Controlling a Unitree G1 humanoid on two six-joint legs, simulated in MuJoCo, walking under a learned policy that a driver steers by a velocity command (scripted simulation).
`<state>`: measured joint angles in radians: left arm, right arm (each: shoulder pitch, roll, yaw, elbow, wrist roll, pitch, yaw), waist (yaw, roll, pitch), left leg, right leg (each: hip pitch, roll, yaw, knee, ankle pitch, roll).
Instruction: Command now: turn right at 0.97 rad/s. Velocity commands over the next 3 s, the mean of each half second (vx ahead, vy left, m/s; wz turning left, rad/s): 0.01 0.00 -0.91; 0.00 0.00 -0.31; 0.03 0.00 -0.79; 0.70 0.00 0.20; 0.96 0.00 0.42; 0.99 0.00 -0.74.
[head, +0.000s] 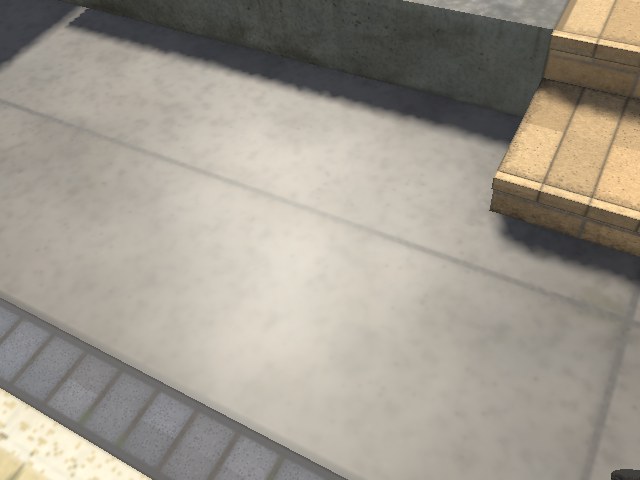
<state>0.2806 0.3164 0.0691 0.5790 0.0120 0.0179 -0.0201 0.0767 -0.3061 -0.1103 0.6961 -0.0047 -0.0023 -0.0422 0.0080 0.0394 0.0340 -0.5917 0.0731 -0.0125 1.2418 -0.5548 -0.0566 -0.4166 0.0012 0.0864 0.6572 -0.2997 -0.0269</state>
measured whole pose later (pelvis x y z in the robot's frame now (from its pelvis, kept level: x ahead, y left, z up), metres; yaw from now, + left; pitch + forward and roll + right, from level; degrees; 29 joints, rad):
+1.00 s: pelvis +0.01 -0.04 +0.01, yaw -35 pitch +2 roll +1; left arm 0.21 0.23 0.03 0.62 0.01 0.01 0.02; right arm 0.15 -0.27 -0.08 0.74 0.00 0.03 -0.05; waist 0.03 0.00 0.04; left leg -0.40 -0.02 -0.08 0.89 -0.46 -0.07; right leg -0.38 0.08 0.13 0.52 -0.17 -0.04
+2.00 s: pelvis +0.22 -0.32 -0.02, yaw -51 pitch +2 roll -3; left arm 0.45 0.28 0.06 0.89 0.04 -0.10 0.01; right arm 0.12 -0.29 -0.04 0.72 -0.02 0.00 0.09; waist 0.03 0.00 0.04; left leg -0.78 0.10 0.10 0.84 -0.06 0.13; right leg 0.26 0.01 -0.27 0.13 -0.42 0.07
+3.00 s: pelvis +0.98 -0.94 +0.10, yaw -62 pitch +4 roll +2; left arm 0.20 0.30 0.11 0.72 0.04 -0.09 -0.03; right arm 0.23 -0.20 -0.02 0.73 -0.04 -0.08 -0.02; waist 0.02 -0.06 -0.08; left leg -0.47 0.09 0.11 0.95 -0.52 -0.04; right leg -0.69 0.09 0.09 1.91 -0.15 -0.14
